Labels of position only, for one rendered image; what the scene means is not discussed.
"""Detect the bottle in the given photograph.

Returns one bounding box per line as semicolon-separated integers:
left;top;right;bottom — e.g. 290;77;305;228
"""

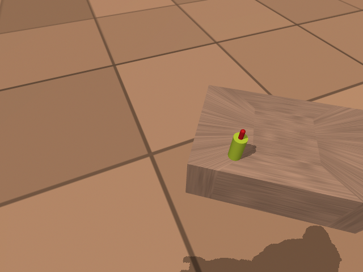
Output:
228;129;248;161

